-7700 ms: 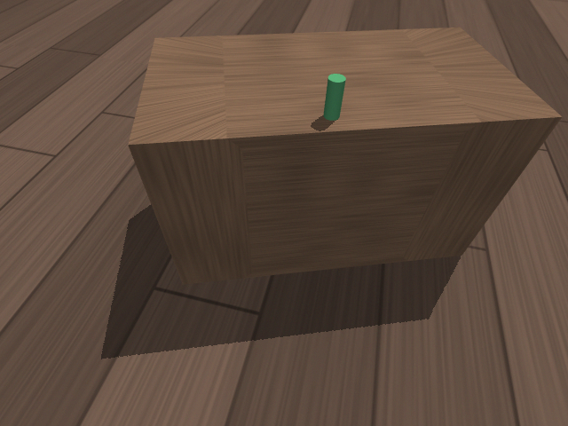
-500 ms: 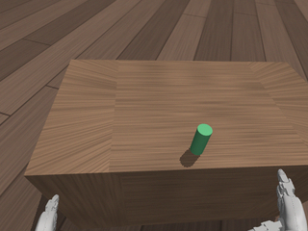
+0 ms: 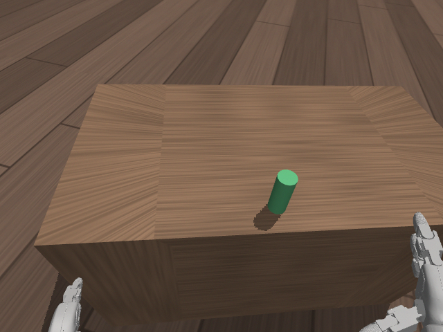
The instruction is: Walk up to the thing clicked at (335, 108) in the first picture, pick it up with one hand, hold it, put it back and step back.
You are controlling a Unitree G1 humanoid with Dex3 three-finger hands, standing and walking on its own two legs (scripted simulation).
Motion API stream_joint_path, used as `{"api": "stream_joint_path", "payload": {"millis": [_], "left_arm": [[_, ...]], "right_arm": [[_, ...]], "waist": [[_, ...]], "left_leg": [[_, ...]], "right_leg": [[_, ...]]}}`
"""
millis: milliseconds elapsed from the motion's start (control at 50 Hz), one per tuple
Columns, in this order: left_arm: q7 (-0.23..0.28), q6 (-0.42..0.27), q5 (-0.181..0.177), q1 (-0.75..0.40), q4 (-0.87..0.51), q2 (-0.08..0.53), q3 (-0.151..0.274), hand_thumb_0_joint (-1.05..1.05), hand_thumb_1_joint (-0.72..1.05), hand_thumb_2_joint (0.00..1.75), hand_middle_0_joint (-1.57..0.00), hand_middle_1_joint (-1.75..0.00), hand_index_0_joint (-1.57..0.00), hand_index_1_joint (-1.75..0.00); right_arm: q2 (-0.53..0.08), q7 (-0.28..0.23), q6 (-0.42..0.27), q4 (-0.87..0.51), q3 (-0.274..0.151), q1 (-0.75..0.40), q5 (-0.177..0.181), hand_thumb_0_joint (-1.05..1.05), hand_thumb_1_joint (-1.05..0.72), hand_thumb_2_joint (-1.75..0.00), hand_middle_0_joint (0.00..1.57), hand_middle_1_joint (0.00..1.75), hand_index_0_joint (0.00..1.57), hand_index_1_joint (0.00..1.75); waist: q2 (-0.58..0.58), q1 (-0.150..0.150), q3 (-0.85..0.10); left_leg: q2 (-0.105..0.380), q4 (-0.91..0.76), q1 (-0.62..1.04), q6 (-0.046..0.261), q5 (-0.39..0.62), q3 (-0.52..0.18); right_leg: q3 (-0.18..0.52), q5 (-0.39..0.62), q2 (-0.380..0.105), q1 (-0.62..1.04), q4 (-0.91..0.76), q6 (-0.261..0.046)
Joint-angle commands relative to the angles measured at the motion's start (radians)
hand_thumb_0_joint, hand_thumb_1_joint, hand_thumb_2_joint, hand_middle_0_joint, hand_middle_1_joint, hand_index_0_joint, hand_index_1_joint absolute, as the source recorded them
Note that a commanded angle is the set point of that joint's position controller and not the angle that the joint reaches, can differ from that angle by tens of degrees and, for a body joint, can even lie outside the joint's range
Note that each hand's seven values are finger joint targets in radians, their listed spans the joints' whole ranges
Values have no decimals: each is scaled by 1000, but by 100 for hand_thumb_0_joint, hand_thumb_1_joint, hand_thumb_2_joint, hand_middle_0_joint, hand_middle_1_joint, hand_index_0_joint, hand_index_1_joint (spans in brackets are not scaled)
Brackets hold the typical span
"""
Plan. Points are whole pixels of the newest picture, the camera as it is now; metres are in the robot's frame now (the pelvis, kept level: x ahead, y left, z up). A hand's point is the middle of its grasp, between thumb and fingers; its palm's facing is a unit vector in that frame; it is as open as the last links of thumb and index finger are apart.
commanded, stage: rise first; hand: right
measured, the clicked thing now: (281, 192) +0.42 -0.15 -0.02
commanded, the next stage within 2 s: go down in 0.26 s
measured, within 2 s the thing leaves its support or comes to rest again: neither
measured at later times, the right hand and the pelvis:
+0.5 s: hand (393, 280) +0.18 -0.25 +0.09, palm faces +0.30 +0.87 -0.38, open 17.6 cm; pelvis -0.01 +0.00 +0.00, yaw +0 degrees
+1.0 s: hand (401, 224) +0.26 -0.29 +0.10, palm faces +0.15 +0.97 -0.17, open 17.6 cm; pelvis +0.01 -0.01 +0.00, yaw +0 degrees
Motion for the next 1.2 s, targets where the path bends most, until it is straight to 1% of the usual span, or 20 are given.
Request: {"api": "stream_joint_path", "payload": {"millis": [0, 140, 180, 220, 340, 360, 380, 420, 460, 540, 560, 640, 720, 740, 820, 860, 940, 1020, 1100, 1180], "left_arm": [[12, -57, -1, -98, -130, 139, 53, 0, -54, 5, -5, -6, -5, -6], [10, -67, -1, -99, -114, 119, 37, 0, -54, 6, -5, -6, -6, -6], [13, -68, 0, -101, -117, 162, 77, 0, -54, 6, -5, -6, -5, -6], [6, -74, -2, -122, -139, 132, 47, 0, -54, 6, -5, -6, -6, -6], [5, -80, -4, -108, -144, 149, 71, 0, -54, 7, -5, -6, -5, -6], [3, -78, -5, -88, -133, 141, 69, 0, -51, 0, -5, -5, -7, -3], [-12, -78, 20, -136, -86, 72, 12, 0, -55, 4, -6, -6, -6, -6], [-8, -81, 18, -153, -75, 111, 47, 0, -55, 5, -6, -5, -5, -6], [-7, -74, 21, -161, -43, 93, 27, 0, -56, 5, -6, -5, -5, -6], [8, -71, 22, -188, -41, 157, 69, 0, -54, 3, -5, -5, -6, -5], [16, -73, 21, -198, -60, 168, 76, 0, -54, 3, -5, -5, -6, -5], [39, -79, 9, -212, -14, 89, -12, 0, -55, 4, -5, -5, -5, -5], [74, -85, -3, -200, -6, 123, -15, 0, -54, 3, -5, -5, -5, -4], [85, -82, -6, -211, 10, 152, 6, 0, -55, 4, -5, -5, -5, -4], [100, -80, -17, -159, 17, 116, -49, 0, -55, 4, -5, -5, -5, -4], [102, -84, -21, -162, -31, 134, -39, 0, -54, 4, -5, -5, -5, -4], [94, -81, -20, -156, -38, 162, -19, 0, -55, 4, -5, -5, -5, -5], [94, -90, -14, -222, -54, 197, 3, 0, -56, 5, -5, -5, -5, -5], [111, -104, -4, -233, -42, 123, -76, 0, -55, 5, -5, -5, -5, -5], [133, -100, -6, -177, 52, 132, -73, 0, -55, 5, -5, -5, -5, -5]], "right_arm": [[-184, -14, -82, -213, -105, -74, 8, 0, 58, -3, 5, 5, 5, 5], [-183, -12, -109, -234, -107, -76, 7, 0, 57, -4, 5, 5, 5, 5], [-190, -12, -113, -233, -109, -80, 7, 0, 58, -4, 5, 6, 5, 6], [-180, -7, -119, -240, -107, -72, 8, 0, 58, -4, 5, 6, 5, 6], [-190, -4, -138, -281, -123, -60, 13, 0, 58, -5, 5, 6, 5, 6], [-185, -2, -139, -282, -118, -42, 12, 0, 55, -4, 5, 5, 6, 5], [-93, 12, -166, -283, -79, -19, 1, 0, 61, -4, 4, 6, 5, 6], [-160, 12, -183, -281, -152, -80, 10, 0, 61, -4, 4, 6, 5, 6], [-175, 18, -183, -215, -167, -76, 14, 0, 61, -5, 3, 6, 5, 6], [-207, 38, -192, -181, -201, -189, 39, 0, 61, -5, 3, 6, 5, 6], [-223, 52, -198, -182, -210, -250, 49, 0, 61, -5, 3, 6, 5, 6], [-242, 130, -187, -84, -215, -377, 98, 0, 61, -6, 3, 6, 5, 6], [-320, 236, -147, 7, -249, -514, 153, 0, 61, -5, 4, 6, 5, 6], [-344, 260, -127, 68, -260, -514, 166, 0, 59, -4, 5, 5, 6, 5], [-357, 348, -71, 171, -284, -530, 219, 0, 60, -2, 5, 5, 6, 5], [-373, 380, -57, 191, -299, -520, 237, 0, 61, -2, 5, 5, 6, 5], [-354, 418, -40, 202, -292, -478, 258, 0, 60, -4, 5, 5, 5, 5], [-415, 425, -62, 148, -326, -639, 271, 0, 61, -4, 4, 5, 5, 5], [-405, 425, -99, 107, -295, -674, 260, 0, 61, -5, 4, 5, 5, 5], [-477, 462, -87, 235, -333, -732, 277, 0, 58, -5, 4, 5, 5, 5]], "waist": [[12, 2, -79], [12, -3, -59], [19, 5, -66], [19, -1, -51], [8, -3, -58], [11, -6, -59], [31, 11, -84], [14, 6, -81], [21, 6, -78], [7, 29, -108], [10, 42, -105], [7, 46, -120], [-29, 48, -205], [-37, 49, -194], [-14, 28, -182], [-20, 16, -182], [-6, 7, -181], [-25, 13, -218], [-36, 22, -262], [-63, 54, -268]], "left_leg": [[-30, -78, -37, 18, 117, 42], [-32, -83, -46, 22, 90, 43], [-36, -83, -51, 22, 82, 46], [-37, -87, -52, 24, 51, 47], [-35, -90, -52, 24, 52, 44], [-33, -87, -49, 23, 66, 43], [-46, -66, -75, 15, 80, 38], [-39, -68, -88, 12, 47, 30], [-34, -74, -98, 13, 31, 24], [-41, -50, -105, 13, 53, 25], [-43, -56, -117, 12, 36, 26], [-33, -61, -123, 9, 41, 14], [-26, -41, -98, 6, 121, 11], [-24, -41, -100, 7, 137, 14], [-31, -35, -92, 9, 159, 37], [-34, -32, -84, 13, 161, 41], [-40, -16, -80, 20, 206, 44], [-37, -1, -90, 22, 219, 36], [-38, 17, -88, 21, 229, 25], [-34, 18, -112, 16, 227, 21]], "right_leg": [[-61, 109, 39, 34, -53, -42], [-61, 90, 39, 30, -58, -41], [-58, 83, 36, 33, -65, -40], [-60, 56, 36, 25, -68, -40], [-64, 59, 40, 20, -65, -41], [-64, 70, 41, 23, -63, -41], [-49, 68, 43, 20, -35, -40], [-50, 34, 48, 8, -35, -38], [-47, 24, 53, -7, -24, -40], [-37, 20, 45, -1, -23, -38], [-34, 0, 44, 5, -24, -40], [-25, 0, 48, 9, -13, -44], [-14, 66, 45, 47, -6, -44], [-13, 79, 48, 41, -8, -44], [-11, 103, 46, 20, -14, -46], [-14, 108, 45, 12, -17, -42], [-14, 167, 35, -1, -5, -38], [-3, 182, 33, 2, 18, -39], [-7, 188, 36, 22, 43, -47], [-9, 155, 44, 7, 52, -50]]}}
